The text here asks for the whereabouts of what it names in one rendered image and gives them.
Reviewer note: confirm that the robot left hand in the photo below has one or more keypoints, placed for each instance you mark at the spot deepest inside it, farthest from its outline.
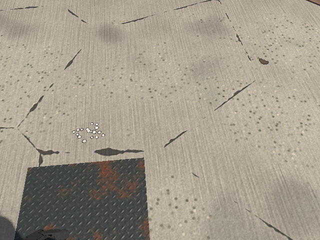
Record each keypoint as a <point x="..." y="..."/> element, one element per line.
<point x="51" y="234"/>

